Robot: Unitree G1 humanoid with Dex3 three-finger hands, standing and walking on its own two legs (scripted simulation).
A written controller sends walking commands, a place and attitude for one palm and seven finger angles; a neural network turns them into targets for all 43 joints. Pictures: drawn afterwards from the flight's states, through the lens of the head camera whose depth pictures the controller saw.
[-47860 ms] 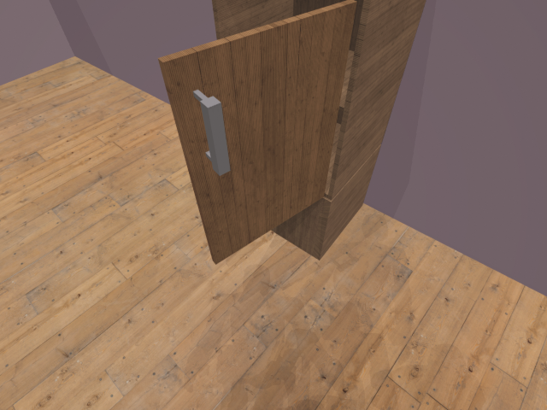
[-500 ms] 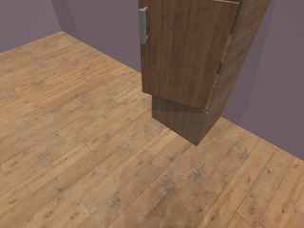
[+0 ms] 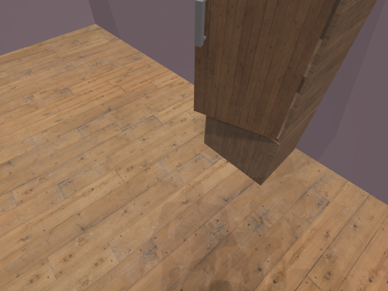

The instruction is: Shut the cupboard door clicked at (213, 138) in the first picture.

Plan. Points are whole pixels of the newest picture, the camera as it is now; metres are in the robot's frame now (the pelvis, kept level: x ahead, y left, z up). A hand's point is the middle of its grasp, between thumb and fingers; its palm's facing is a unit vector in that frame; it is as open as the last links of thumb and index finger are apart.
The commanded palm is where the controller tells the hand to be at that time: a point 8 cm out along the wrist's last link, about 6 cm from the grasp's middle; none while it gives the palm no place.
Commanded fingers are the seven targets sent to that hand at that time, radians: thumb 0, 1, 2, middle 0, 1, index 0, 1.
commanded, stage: walk to a spot facing it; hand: left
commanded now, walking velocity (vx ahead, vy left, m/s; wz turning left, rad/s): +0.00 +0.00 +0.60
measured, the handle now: (202, 21) +0.93 +0.01 +0.11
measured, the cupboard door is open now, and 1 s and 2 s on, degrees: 18 18 18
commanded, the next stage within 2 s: turn to face it in 1.46 s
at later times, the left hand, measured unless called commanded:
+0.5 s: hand out of the picture +0.06 +0.22 -0.15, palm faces +0.29 -0.91 -0.31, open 7.4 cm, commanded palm none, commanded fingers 0.00 0.90 0.90 -0.20 -0.30 -0.20 -0.30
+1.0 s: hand out of the picture -0.03 +0.21 -0.16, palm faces +0.60 -0.75 -0.26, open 7.4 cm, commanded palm none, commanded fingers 0.00 0.90 0.90 -0.20 -0.30 -0.20 -0.30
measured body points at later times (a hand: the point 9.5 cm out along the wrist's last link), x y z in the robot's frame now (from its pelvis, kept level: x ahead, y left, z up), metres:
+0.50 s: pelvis +0.01 -0.02 -0.01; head +0.06 -0.01 +0.44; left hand +0.04 +0.27 -0.13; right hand +0.13 -0.26 -0.16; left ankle +0.02 +0.11 -0.73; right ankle +0.03 -0.15 -0.74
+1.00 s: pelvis +0.05 +0.00 -0.01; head +0.10 +0.03 +0.44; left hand -0.06 +0.25 -0.14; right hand +0.27 -0.16 -0.15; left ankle -0.04 +0.10 -0.74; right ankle +0.14 -0.11 -0.69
